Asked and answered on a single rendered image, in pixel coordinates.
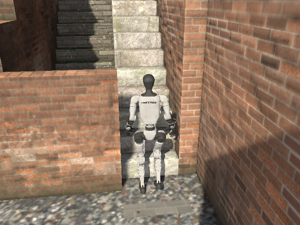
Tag stairs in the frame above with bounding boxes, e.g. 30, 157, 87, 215
111, 0, 179, 179

